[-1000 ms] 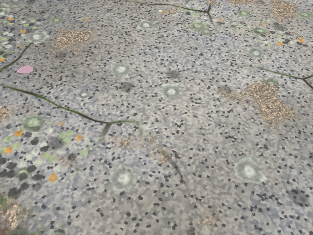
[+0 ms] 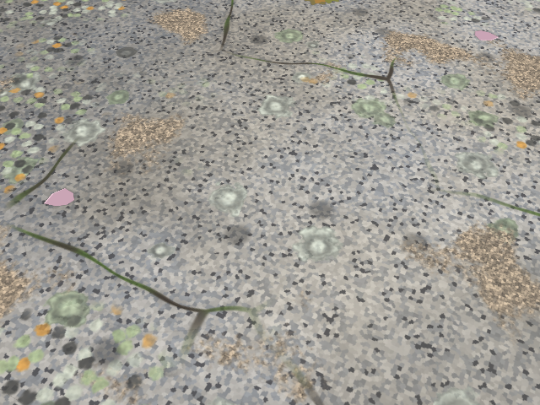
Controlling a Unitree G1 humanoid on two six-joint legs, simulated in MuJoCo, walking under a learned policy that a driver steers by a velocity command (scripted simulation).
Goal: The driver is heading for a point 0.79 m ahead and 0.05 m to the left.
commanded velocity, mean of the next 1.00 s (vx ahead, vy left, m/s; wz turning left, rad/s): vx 0.00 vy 0.00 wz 0.00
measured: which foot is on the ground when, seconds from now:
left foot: down 0.00-1.00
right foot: down 0.00-1.00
